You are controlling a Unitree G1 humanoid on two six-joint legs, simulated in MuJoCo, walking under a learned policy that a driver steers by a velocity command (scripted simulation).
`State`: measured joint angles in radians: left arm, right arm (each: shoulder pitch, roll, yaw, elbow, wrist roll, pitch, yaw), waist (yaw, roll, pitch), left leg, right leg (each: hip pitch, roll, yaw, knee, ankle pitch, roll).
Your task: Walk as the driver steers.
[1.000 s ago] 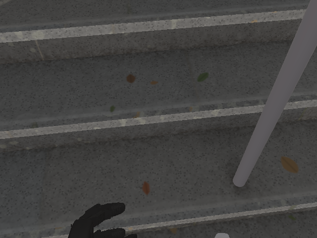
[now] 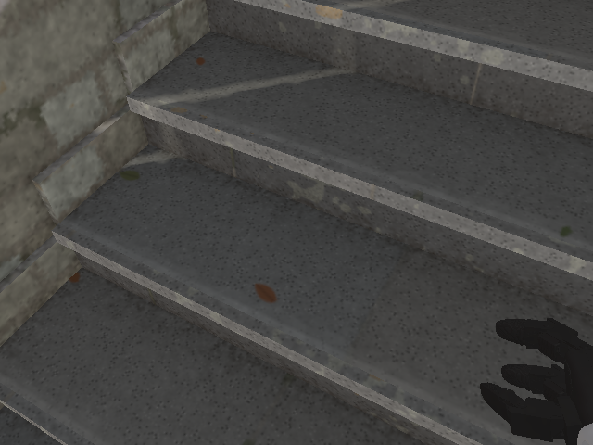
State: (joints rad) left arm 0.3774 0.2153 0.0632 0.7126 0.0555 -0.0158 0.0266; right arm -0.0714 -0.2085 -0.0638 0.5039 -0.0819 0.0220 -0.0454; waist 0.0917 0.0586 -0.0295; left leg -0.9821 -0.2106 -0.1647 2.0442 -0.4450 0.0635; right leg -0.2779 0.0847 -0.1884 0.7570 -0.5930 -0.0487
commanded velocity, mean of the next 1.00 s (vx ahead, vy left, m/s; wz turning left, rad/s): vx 0.47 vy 0.00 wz -0.36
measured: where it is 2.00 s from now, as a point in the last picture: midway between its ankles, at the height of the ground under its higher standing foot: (448, 215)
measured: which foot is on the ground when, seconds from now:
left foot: up 0.00-0.38, down 0.40-0.80, up 0.82-1.00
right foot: down 0.00-0.40, up 0.42-0.78, down 0.80-1.00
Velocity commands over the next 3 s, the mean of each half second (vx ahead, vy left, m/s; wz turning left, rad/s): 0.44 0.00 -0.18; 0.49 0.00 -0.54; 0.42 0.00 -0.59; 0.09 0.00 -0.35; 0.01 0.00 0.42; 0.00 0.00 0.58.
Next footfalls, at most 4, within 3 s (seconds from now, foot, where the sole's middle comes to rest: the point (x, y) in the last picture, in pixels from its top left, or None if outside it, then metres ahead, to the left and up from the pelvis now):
0.40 left None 0.17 0.27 -0.73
0.80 right None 0.36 0.09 -0.57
1.24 left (300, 270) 0.73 0.11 -0.42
1.82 right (563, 218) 0.76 -0.36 -0.26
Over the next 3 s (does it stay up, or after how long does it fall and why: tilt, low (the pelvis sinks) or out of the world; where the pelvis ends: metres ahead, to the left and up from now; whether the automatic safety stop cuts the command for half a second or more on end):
stays up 0.78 -0.28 0.51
